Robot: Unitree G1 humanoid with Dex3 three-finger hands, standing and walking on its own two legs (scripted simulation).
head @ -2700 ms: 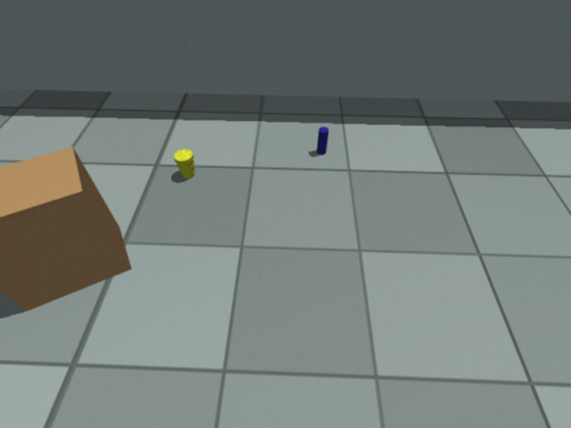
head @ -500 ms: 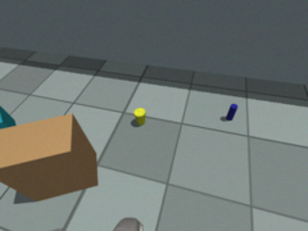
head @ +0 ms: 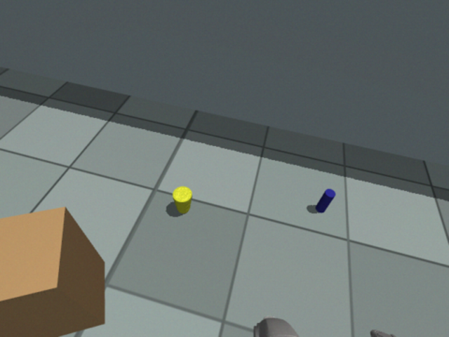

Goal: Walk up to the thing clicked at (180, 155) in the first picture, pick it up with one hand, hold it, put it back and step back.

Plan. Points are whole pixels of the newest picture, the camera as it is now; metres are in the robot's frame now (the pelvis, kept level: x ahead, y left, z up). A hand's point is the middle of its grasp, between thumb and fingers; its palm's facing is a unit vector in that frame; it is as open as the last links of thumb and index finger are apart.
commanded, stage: walk up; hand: left
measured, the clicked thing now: (183, 201) +0.82 +0.18 -0.71
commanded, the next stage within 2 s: none
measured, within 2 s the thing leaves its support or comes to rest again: neither
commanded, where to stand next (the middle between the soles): +0.49 -0.04 m, yaw +0 degrees
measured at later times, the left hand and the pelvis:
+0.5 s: hand (130, 284) +0.23 +0.20 -0.12, palm faces -0.02 -0.92 -0.40, open 7.4 cm; pelvis +0.18 -0.07 +0.00, yaw -1 degrees
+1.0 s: hand (131, 229) +0.37 +0.24 -0.15, palm faces -0.03 -0.94 -0.34, open 7.4 cm; pelvis +0.32 -0.04 +0.00, yaw +0 degrees
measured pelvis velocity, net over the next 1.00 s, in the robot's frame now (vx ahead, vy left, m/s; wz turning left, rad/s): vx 0.32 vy -0.04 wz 0.01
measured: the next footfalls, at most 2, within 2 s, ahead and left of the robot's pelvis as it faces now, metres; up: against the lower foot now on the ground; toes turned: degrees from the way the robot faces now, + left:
right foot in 0.20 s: +0.23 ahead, -0.18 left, +0.00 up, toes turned -5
left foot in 0.68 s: +0.39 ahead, +0.08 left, +0.00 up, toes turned +6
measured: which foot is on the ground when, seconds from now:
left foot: down 0.00-0.24, up 0.26-0.66, down 0.68-1.00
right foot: up 0.00-0.18, down 0.20-0.72, up 0.74-1.00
